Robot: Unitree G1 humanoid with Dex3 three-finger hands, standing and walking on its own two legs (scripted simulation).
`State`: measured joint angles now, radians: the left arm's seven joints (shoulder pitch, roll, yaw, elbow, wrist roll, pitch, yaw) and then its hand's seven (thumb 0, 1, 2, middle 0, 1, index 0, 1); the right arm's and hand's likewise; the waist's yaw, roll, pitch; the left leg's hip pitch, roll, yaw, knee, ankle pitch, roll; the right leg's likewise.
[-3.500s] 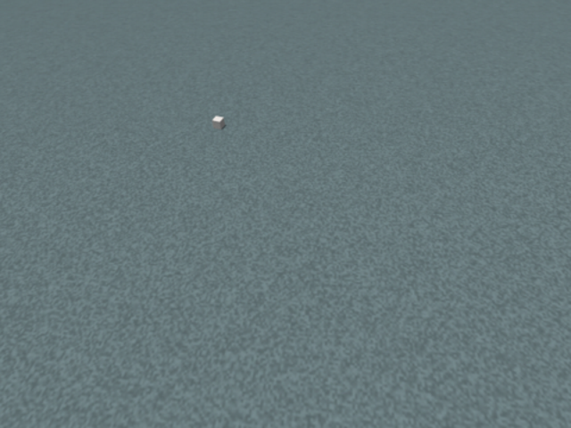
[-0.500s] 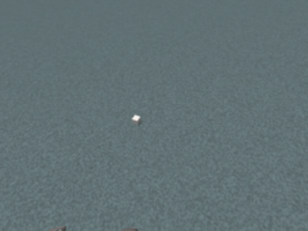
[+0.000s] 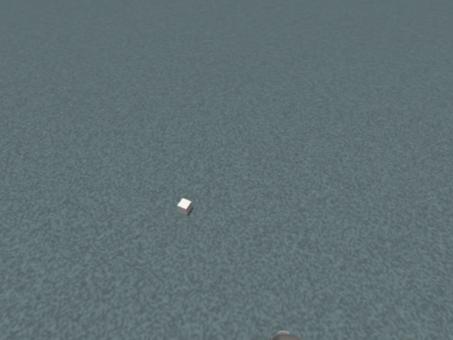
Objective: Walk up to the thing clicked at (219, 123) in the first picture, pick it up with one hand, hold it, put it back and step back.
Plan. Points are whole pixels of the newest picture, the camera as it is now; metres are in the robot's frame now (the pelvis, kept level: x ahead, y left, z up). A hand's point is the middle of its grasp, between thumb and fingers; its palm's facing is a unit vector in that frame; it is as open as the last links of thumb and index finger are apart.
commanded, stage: walk up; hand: left
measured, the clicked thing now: (184, 206) +0.91 +0.24 -0.74
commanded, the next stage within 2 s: none
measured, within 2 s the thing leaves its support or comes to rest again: neither
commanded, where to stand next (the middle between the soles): +0.53 -0.02 m, yaw +2 degrees
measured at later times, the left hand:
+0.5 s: hand (113, 321) +0.20 +0.25 -0.14, palm faces +0.05 -0.93 -0.38, open 7.3 cm
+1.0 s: hand (142, 223) +0.43 +0.23 -0.13, palm faces +0.00 -0.90 -0.44, open 7.3 cm
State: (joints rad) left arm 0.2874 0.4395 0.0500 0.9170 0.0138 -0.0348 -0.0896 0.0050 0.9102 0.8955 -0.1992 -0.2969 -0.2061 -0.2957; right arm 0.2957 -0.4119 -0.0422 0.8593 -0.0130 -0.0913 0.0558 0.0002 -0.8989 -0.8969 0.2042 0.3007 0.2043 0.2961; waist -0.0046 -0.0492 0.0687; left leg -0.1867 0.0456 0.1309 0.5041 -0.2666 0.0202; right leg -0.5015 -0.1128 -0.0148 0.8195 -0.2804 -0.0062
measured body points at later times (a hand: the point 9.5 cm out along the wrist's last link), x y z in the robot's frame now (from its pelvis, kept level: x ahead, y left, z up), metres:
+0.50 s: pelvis +0.19 -0.04 +0.00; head +0.20 -0.03 +0.45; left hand +0.20 +0.29 -0.11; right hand +0.30 -0.35 -0.11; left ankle +0.31 +0.10 -0.72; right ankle +0.16 -0.16 -0.73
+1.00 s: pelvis +0.35 -0.06 -0.02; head +0.36 -0.08 +0.43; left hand +0.43 +0.28 -0.10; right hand +0.39 -0.38 -0.15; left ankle +0.31 +0.09 -0.71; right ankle +0.44 -0.17 -0.74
